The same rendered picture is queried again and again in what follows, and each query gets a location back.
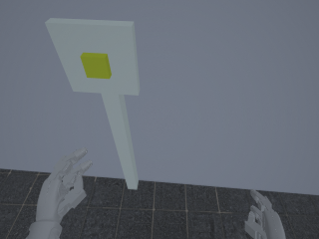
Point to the robot right hand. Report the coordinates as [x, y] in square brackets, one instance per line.
[269, 225]

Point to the button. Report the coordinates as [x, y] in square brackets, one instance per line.
[96, 65]

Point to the panel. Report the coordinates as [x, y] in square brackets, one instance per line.
[117, 39]

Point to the robot left forearm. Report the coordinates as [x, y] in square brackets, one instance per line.
[45, 229]

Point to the robot left hand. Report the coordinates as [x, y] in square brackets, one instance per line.
[50, 204]

